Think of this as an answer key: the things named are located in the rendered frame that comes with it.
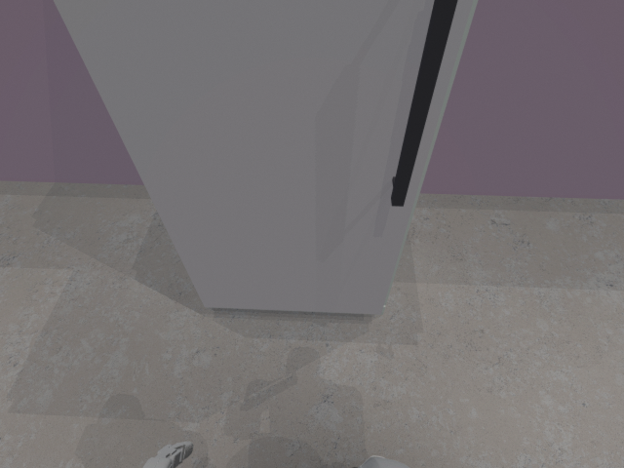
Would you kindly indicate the fridge door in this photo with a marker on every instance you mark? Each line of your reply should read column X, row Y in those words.
column 267, row 134

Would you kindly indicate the robot left hand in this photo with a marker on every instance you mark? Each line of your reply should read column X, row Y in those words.
column 170, row 456

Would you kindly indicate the handle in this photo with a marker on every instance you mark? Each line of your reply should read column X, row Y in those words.
column 435, row 44

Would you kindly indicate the right robot shin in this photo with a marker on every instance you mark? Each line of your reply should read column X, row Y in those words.
column 374, row 456

